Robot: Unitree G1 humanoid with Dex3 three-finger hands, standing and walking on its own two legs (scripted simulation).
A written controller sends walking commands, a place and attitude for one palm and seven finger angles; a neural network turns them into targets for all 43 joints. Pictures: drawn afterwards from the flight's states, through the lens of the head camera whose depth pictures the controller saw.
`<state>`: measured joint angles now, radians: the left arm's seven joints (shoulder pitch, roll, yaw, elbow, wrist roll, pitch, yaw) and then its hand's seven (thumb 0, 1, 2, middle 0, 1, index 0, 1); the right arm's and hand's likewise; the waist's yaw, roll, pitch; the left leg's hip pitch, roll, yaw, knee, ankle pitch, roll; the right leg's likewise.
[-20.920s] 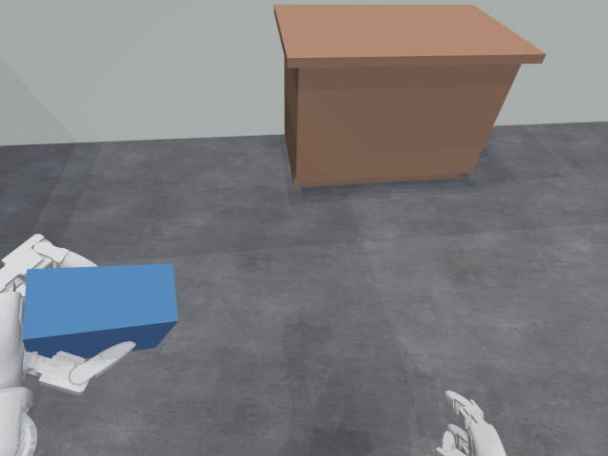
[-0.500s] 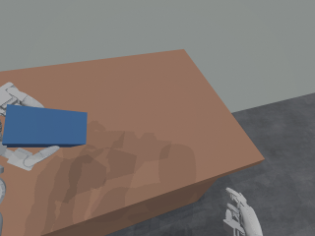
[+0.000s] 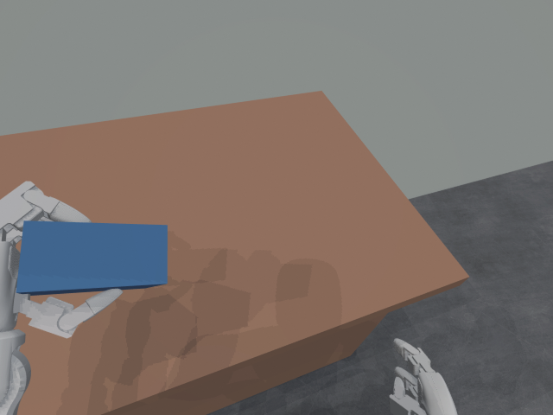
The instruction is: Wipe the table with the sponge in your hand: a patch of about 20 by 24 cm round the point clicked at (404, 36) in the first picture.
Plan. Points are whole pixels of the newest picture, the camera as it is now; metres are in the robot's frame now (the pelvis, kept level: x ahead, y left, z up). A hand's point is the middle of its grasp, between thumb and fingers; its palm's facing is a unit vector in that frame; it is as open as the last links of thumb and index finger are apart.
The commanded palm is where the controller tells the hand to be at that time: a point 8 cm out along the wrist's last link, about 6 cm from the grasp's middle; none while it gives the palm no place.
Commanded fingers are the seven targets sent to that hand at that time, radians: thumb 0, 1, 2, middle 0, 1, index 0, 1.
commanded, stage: come to a stop and stand still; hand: left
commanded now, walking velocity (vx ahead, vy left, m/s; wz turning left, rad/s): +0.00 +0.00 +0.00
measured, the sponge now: (116, 260) +0.23 +0.21 +0.15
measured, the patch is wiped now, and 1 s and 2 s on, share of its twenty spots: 0.00 0.00 0.00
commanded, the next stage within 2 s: look again from close up in 0.08 s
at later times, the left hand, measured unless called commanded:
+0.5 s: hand (86, 266) +0.22 +0.23 +0.16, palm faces +0.36 -0.86 -0.36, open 10.1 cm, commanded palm +0.16 +0.26 +0.18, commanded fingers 0.00 0.10 1.30 -1.20 -1.60 -1.20 -1.60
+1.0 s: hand (79, 265) +0.22 +0.24 +0.15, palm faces +0.33 -0.86 -0.40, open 10.1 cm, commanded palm +0.17 +0.27 +0.18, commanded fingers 0.00 0.10 1.30 -1.20 -1.60 -1.20 -1.60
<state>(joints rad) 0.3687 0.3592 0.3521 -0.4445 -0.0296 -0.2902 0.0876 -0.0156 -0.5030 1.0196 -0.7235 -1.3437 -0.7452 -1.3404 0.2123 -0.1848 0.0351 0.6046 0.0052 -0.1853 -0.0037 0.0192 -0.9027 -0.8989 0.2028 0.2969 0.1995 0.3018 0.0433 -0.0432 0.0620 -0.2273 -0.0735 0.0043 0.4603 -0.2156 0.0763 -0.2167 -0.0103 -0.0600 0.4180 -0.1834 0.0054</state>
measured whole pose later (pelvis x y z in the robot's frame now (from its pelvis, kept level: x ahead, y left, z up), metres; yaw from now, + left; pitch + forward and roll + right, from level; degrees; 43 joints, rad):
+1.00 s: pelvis +0.01 -0.01 +0.00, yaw +0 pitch +0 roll -1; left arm 0.41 0.40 0.36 -0.40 -0.04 -0.29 0.06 -0.01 -0.51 1.02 -0.73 -1.34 -0.75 -1.33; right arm 0.25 -0.19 0.03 0.61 0.01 -0.18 -0.03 0.02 -0.90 -0.90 0.20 0.30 0.20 0.30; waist 0.04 -0.05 0.06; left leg -0.24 -0.06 0.01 0.47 -0.23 0.07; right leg -0.23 0.00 -0.06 0.43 -0.19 0.00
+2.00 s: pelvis +0.00 -0.01 +0.00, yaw +0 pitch +0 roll -2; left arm 0.39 0.41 0.34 -0.44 -0.01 -0.23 0.08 -0.01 -0.50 1.02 -0.73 -1.34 -0.75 -1.33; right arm 0.24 -0.21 0.04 0.56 0.03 -0.14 -0.06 0.02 -0.90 -0.90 0.20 0.30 0.20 0.30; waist 0.03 -0.02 0.05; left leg -0.23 -0.05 -0.01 0.46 -0.22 0.07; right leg -0.20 0.02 -0.06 0.38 -0.18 0.00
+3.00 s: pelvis +0.01 -0.07 -0.02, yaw -1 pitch +1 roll +1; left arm 0.37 0.64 0.33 -0.42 0.31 0.18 0.00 -0.01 -0.50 1.02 -0.73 -1.33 -0.75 -1.33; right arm 0.21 -0.30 0.00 0.55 0.05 -0.01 -0.12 0.02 -0.91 -0.90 0.20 0.30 0.20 0.30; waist 0.08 0.07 -0.03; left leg -0.37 -0.01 -0.01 0.70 -0.36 -0.01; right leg -0.39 0.07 -0.05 0.72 -0.35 -0.09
